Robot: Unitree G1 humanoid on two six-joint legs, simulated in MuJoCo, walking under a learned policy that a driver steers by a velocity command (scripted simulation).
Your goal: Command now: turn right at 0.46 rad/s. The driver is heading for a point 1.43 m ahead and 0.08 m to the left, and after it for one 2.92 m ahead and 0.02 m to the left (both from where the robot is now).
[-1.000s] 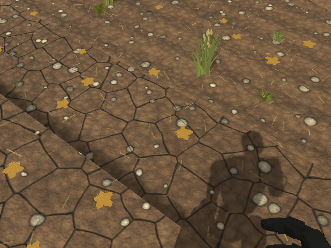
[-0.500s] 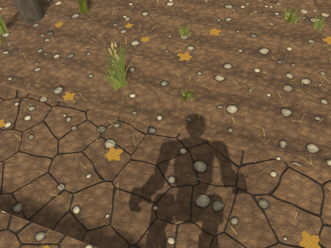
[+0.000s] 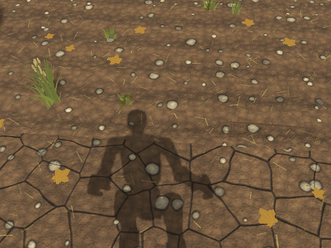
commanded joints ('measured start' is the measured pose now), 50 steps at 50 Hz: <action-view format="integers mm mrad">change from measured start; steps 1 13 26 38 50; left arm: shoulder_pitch -39 1 -132 -156 -202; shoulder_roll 176 79 134 148 165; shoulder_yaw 38 -8 -15 -14 -12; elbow -69 24 17 52 99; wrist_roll -8 43 -16 -12 -9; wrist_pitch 5 52 53 53 55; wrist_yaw -4 35 2 5 10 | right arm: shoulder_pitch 12 -141 -85 -70 -32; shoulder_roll -92 -119 -139 -170 -187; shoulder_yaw -4 8 4 -18 -23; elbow -63 -241 -208 -178 -135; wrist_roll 16 28 46 37 36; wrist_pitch -24 -87 -55 -53 -47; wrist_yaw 15 76 134 124 120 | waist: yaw -20 33 -26 -16 -19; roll -59 70 18 5 6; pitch -104 -77 -68 -58 -62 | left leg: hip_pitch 57 186 181 183 211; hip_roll -12 157 47 30 27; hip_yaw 29 -53 -36 -26 -31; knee -166 -383 -237 -265 -271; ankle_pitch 102 688 208 238 292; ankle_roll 29 310 169 160 162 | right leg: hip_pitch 90 -158 -26 42 60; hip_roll -295 -170 -216 -212 -210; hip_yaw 278 -229 -218 -244 -261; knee -5 616 69 37 35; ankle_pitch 139 -238 -76 -48 -10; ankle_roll -218 208 92 89 96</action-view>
